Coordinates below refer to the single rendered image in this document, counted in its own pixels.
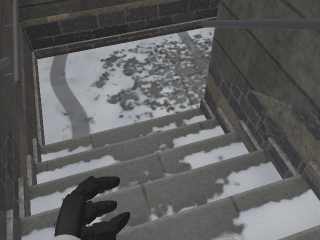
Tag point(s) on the left robot hand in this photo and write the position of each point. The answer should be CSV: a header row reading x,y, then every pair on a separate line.
x,y
75,212

